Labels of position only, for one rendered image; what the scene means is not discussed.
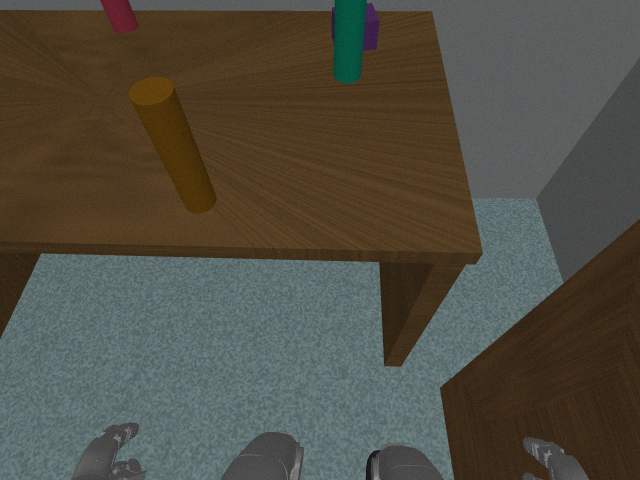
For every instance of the left robot hand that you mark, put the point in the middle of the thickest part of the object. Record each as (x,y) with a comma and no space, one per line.
(99,456)

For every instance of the desk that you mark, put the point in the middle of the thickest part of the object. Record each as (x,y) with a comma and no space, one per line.
(304,167)

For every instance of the right robot hand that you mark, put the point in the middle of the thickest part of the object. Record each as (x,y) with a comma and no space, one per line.
(550,455)

